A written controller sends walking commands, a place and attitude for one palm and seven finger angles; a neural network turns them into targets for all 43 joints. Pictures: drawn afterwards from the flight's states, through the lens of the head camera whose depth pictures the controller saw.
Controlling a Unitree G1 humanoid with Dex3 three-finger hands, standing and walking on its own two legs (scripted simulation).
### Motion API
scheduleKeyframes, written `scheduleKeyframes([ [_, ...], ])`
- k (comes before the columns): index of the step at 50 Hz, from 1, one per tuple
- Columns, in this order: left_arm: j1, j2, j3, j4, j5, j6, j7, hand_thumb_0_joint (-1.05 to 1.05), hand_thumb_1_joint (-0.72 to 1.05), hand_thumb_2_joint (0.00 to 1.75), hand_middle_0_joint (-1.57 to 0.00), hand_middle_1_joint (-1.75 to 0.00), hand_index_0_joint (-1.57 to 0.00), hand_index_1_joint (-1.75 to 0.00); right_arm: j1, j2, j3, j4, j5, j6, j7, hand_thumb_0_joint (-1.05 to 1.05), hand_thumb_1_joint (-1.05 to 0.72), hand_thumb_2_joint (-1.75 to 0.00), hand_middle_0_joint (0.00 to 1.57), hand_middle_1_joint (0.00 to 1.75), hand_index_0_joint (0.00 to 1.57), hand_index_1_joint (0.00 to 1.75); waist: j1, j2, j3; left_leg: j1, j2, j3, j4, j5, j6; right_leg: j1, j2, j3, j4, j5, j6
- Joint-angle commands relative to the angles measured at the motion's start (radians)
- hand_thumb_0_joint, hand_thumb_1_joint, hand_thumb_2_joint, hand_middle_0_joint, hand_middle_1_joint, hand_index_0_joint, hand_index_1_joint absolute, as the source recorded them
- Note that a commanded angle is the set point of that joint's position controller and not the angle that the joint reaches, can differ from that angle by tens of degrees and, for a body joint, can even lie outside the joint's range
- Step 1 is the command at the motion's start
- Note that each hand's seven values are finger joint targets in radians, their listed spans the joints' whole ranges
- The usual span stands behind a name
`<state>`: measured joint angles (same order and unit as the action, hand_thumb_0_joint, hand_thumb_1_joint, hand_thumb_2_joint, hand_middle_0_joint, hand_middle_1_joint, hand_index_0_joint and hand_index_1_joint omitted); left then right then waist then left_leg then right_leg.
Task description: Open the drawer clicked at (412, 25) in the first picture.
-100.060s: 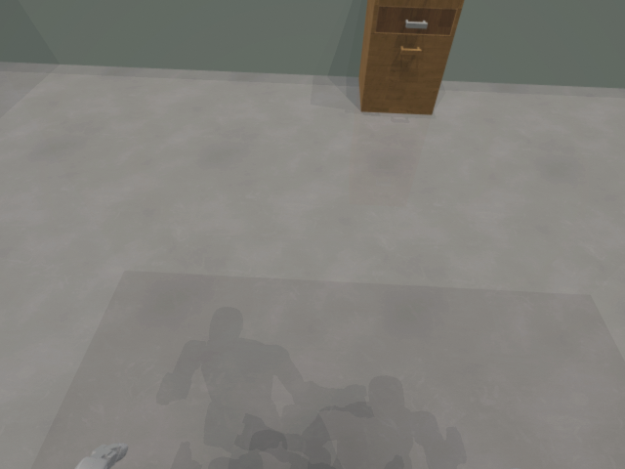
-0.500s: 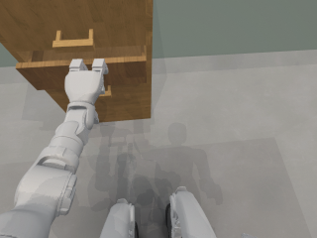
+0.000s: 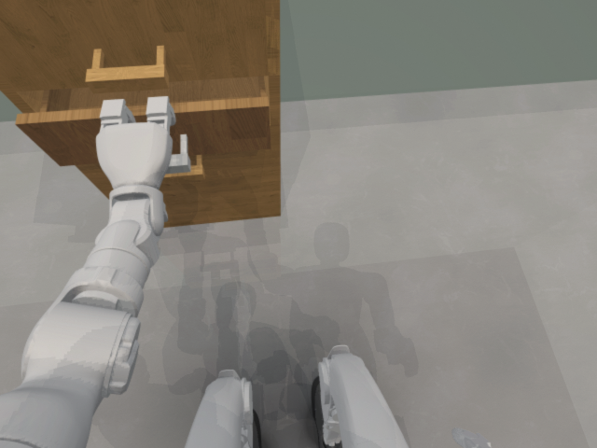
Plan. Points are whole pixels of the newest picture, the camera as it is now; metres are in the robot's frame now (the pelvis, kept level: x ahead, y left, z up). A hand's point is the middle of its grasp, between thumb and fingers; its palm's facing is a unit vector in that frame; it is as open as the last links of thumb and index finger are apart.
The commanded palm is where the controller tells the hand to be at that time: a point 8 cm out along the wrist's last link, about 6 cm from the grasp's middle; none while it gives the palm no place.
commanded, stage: re-aim the fingers above the handle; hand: left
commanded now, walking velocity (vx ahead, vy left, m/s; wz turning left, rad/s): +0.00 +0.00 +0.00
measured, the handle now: (157, 154) +0.58 +0.19 -0.11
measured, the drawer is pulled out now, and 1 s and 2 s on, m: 0.06 0.06 0.06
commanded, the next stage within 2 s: lower the fingers behind the handle in 0.10 s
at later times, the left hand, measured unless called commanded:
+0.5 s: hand (152, 190) +0.49 +0.18 -0.07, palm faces +0.00 +0.08 -1.00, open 13.8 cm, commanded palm +0.46 +0.17 -0.02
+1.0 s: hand (167, 201) +0.48 +0.17 -0.09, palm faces +0.03 +0.01 -1.00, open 13.8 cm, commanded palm +0.46 +0.17 -0.05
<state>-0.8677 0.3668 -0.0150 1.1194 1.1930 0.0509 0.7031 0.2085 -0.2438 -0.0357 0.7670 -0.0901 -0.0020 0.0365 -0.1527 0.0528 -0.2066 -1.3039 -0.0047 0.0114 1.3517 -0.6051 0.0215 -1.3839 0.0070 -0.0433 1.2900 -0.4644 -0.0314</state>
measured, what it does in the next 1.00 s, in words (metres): stands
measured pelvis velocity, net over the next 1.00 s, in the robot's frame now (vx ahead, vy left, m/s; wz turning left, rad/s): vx -0.02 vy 0.00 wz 0.00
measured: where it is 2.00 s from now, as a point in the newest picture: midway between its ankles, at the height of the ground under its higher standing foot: outside the picture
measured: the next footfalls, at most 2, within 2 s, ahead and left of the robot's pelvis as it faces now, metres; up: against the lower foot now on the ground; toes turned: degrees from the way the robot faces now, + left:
none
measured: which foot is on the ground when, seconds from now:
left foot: down 0.00-1.00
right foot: down 0.00-1.00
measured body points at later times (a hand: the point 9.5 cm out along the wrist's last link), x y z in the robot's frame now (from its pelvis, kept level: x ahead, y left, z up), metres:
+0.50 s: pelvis +0.00 -0.01 -0.01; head +0.18 -0.02 +0.40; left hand +0.49 +0.17 -0.02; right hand +0.04 -0.28 -0.16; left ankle +0.00 +0.11 -0.60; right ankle +0.06 -0.11 -0.60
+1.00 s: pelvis -0.02 +0.00 -0.04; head +0.17 -0.01 +0.37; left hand +0.48 +0.16 -0.04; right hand +0.03 -0.27 -0.18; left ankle +0.00 +0.11 -0.60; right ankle +0.06 -0.11 -0.60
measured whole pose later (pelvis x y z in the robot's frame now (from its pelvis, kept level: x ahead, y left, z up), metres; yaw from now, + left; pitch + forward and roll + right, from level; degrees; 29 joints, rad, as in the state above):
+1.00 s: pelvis -0.02 +0.00 -0.04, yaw +0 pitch +35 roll +0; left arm -0.85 0.36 -0.04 1.08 1.17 0.04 0.63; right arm 0.22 -0.25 -0.05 0.77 -0.08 -0.04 0.05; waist -0.14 0.06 -0.21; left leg -1.48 0.00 0.01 1.51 -0.63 0.02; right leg -1.56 0.00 -0.05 1.44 -0.48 -0.04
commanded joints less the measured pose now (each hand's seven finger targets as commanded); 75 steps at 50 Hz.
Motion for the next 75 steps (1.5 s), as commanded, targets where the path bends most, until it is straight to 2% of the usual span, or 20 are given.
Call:
scheduleKeyframes([
  [1,-0.251,0.166,-0.018,-0.053,-0.055,0.185,-0.053,0.0,-0.5,0.3,-0.3,-1.2,-0.3,-1.2,0.162,-0.161,-0.046,-0.063,0.038,0.004,0.006,0.0,-0.9,-0.9,0.2,0.3,0.2,0.3,0.017,0.03,-0.588,0.28,-0.021,-0.008,-0.212,0.383,-0.007,0.552,0.026,0.034,-0.163,0.345,0.003],
  [4,-0.325,0.088,-0.093,-0.247,-0.144,0.136,-0.215,0.0,-0.5,0.3,-0.3,-1.2,-0.3,-1.2,0.189,-0.15,-0.07,-0.081,0.06,-0.005,-0.01,0.0,-0.9,-0.9,0.2,0.3,0.2,0.3,-0.025,-0.02,-0.748,0.363,-0.023,-0.019,-0.215,0.405,0.005,0.68,0.025,0.049,-0.196,0.44,0.016],
  [6,-0.393,0.074,-0.125,-0.389,-0.175,0.036,-0.289,0.0,-0.5,0.3,-0.3,-1.2,-0.3,-1.2,0.198,-0.144,-0.079,-0.076,0.059,-0.025,-0.033,0.0,-0.9,-0.9,0.2,0.3,0.2,0.3,-0.048,-0.041,-0.761,0.386,-0.026,-0.029,-0.218,0.378,0.014,0.698,0.019,0.061,-0.215,0.439,0.021],
  [7,-0.439,0.046,-0.164,-0.437,-0.17,-0.02,-0.308,0.0,-0.5,0.3,-0.3,-1.2,-0.3,-1.2,0.201,-0.137,-0.079,-0.067,0.055,-0.039,-0.045,0.0,-0.9,-0.9,0.2,0.3,0.2,0.3,-0.075,-0.051,-0.724,0.4,-0.028,-0.039,-0.212,0.368,0.017,0.647,0.017,0.058,-0.214,0.424,0.022],
  [8,-0.433,0.06,-0.153,-0.442,-0.15,-0.075,-0.306,0.0,-0.5,0.3,-0.3,-1.2,-0.3,-1.2,0.212,-0.135,-0.08,-0.043,0.049,-0.055,-0.058,0.0,-0.9,-0.9,0.2,0.3,0.2,0.3,-0.069,-0.029,-0.663,0.394,-0.026,-0.043,-0.212,0.368,0.017,0.597,0.014,0.055,-0.211,0.403,0.018],
  [12,-0.36,0.207,-0.012,-0.326,-0.041,-0.167,-0.196,0.0,-0.5,0.3,-0.3,-1.2,-0.3,-1.2,0.219,-0.144,-0.059,0.009,0.025,-0.063,-0.064,0.0,-0.9,-0.9,0.2,0.3,0.2,0.3,-0.011,0.037,-0.444,0.302,-0.027,-0.041,-0.177,0.356,0.007,0.391,0.022,0.043,-0.169,0.264,-0.01],
  [15,-0.252,0.213,0.05,-0.136,-0.004,-0.138,-0.061,0.0,-0.5,0.3,-0.3,-1.2,-0.3,-1.2,0.168,-0.137,-0.035,0.002,-0.002,-0.045,-0.041,0.0,-0.9,-0.9,0.2,0.3,0.2,0.3,0.011,0.002,-0.309,0.116,-0.029,-0.034,-0.136,0.281,0.011,0.307,0.019,0.042,-0.131,0.159,-0.018],
  [17,-0.17,0.225,0.094,-0.056,-0.007,-0.058,0.012,0.0,-0.5,0.3,-0.3,-1.2,-0.3,-1.2,0.14,-0.139,-0.031,-0.019,-0.01,-0.033,-0.018,0.0,-0.9,-0.9,0.2,0.3,0.2,0.3,0.044,-0.004,-0.35,0.067,-0.032,-0.011,-0.124,0.286,0.007,0.367,0.02,0.058,-0.117,0.186,-0.017],
  [19,-0.174,0.197,0.069,-0.043,-0.004,0.03,0.047,0.0,-0.5,0.3,-0.3,-1.2,-0.3,-1.2,0.142,-0.141,-0.037,-0.053,-0.001,-0.021,-0.004,0.0,-0.9,-0.9,0.2,0.3,0.2,0.3,0.044,0.009,-0.443,0.089,-0.029,0.004,-0.128,0.318,0.0,0.418,0.022,0.056,-0.107,0.247,-0.011],
  [23,-0.244,0.149,-0.009,-0.097,-0.034,0.149,-0.038,0.0,-0.5,0.3,-0.3,-1.2,-0.3,-1.2,0.161,-0.153,-0.052,-0.069,0.029,-0.014,0.011,0.0,-0.9,-0.9,0.2,0.3,0.2,0.3,0.018,0.027,-0.634,0.19,-0.023,0.006,-0.133,0.386,-0.003,0.543,0.027,0.051,-0.099,0.386,0.001],
  [27,-0.419,0.16,-0.031,-0.37,-0.128,0.059,-0.187,0.0,-0.5,0.3,-0.3,-1.2,-0.3,-1.2,0.187,-0.144,-0.076,-0.07,0.044,-0.037,-0.015,0.0,-0.9,-0.9,0.2,0.3,0.2,0.3,-0.039,-0.015,-0.829,0.258,-0.028,-0.016,-0.12,0.379,0.013,0.673,0.021,0.071,-0.122,0.461,0.019],
  [29,-0.41,0.185,-0.028,-0.432,-0.117,-0.028,-0.222,0.0,-0.5,0.3,-0.3,-1.2,-0.3,-1.2,0.206,-0.142,-0.079,-0.047,0.04,-0.055,-0.037,0.0,-0.9,-0.9,0.2,0.3,0.2,0.3,-0.036,0.011,-0.809,0.287,-0.028,-0.025,-0.122,0.388,0.016,0.641,0.016,0.073,-0.118,0.457,0.015],
  [33,-0.274,0.115,-0.07,-0.198,-0.026,-0.096,-0.185,0.0,-0.5,0.3,-0.3,-1.2,-0.3,-1.2,0.205,-0.14,-0.064,0.015,0.022,-0.064,-0.039,0.0,-0.9,-0.9,0.2,0.3,0.2,0.3,-0.04,-0.018,-0.459,0.155,-0.025,-0.028,-0.092,0.309,0.016,0.376,0.022,0.049,-0.103,0.28,0.0],
  [36,-0.244,0.143,-0.023,-0.086,-0.036,-0.085,-0.13,0.0,-0.5,0.3,-0.3,-1.2,-0.3,-1.2,0.18,-0.148,-0.046,0.002,0.012,-0.058,-0.023,0.0,-0.9,-0.9,0.2,0.3,0.2,0.3,-0.025,-0.032,-0.329,0.026,-0.025,-0.023,-0.079,0.193,0.015,0.294,0.027,0.05,-0.106,0.129,-0.009],
  [42,-0.262,0.176,0.027,-0.095,-0.02,-0.019,-0.052,0.0,-0.5,0.3,-0.3,-1.2,-0.3,-1.2,0.166,-0.151,-0.05,-0.039,0.005,-0.05,0.006,0.0,-0.9,-0.9,0.2,0.3,0.2,0.3,0.011,0.035,-0.505,0.036,-0.029,-0.012,-0.048,0.261,0.007,0.342,0.029,0.049,-0.034,0.207,-0.012],
  [47,-0.434,0.214,0.033,-0.253,-0.025,-0.007,-0.056,0.0,-0.5,0.3,-0.3,-1.2,-0.3,-1.2,0.181,-0.153,-0.068,-0.043,0.014,-0.061,0.005,0.0,-0.9,-0.9,0.2,0.3,0.2,0.3,-0.027,0.037,-0.707,0.09,-0.022,-0.023,-0.019,0.288,0.008,0.414,0.026,0.054,-0.005,0.262,0.003],
  [53,-0.389,0.205,-0.004,-0.092,-0.051,0.059,-0.096,0.0,-0.5,0.3,-0.3,-1.2,-0.3,-1.2,0.184,-0.165,-0.048,-0.009,0.026,-0.059,0.0,0.0,-0.9,-0.9,0.2,0.3,0.2,0.3,-0.037,0.009,-0.569,-0.005,-0.025,-0.025,-0.03,0.182,0.013,0.357,0.02,0.053,-0.023,0.149,0.007],
  [57,-0.367,0.217,0.007,-0.07,-0.062,0.049,-0.129,0.0,-0.5,0.3,-0.3,-1.2,-0.3,-1.2,0.182,-0.169,-0.039,-0.016,0.027,-0.064,0.0,0.0,-0.9,-0.9,0.2,0.3,0.2,0.3,-0.027,-0.005,-0.551,-0.041,-0.026,-0.024,-0.015,0.163,0.015,0.342,0.024,0.058,-0.009,0.13,0.003],
  [63,-0.344,0.17,-0.042,-0.008,-0.047,0.024,-0.152,0.0,-0.5,0.3,-0.3,-1.2,-0.3,-1.2,0.182,-0.167,-0.034,-0.023,0.027,-0.078,-0.003,0.0,-0.9,-0.9,0.2,0.3,0.2,0.3,-0.054,-0.036,-0.431,-0.143,-0.025,-0.016,0.017,0.083,0.022,0.249,0.021,0.059,-0.004,0.04,0.004],
  [75,-0.398,0.18,-0.052,-0.017,-0.054,0.084,-0.157,0.0,-0.5,0.3,-0.3,-1.2,-0.3,-1.2,0.205,-0.179,-0.036,-0.034,0.044,-0.08,-0.006,0.0,-0.9,-0.9,0.2,0.3,0.2,0.3,-0.058,-0.005,-0.485,-0.151,-0.024,-0.02,0.038,0.044,0.017,0.195,0.018,0.05,0.031,-0.022,0.004],
])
